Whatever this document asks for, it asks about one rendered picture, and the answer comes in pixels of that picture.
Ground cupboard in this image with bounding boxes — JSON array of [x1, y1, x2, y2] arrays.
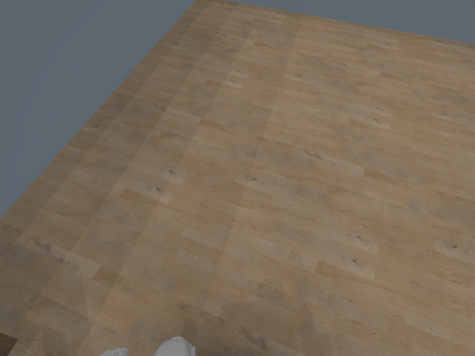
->
[[0, 332, 18, 356]]

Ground robot left thigh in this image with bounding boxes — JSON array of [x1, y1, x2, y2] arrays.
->
[[154, 339, 195, 356]]

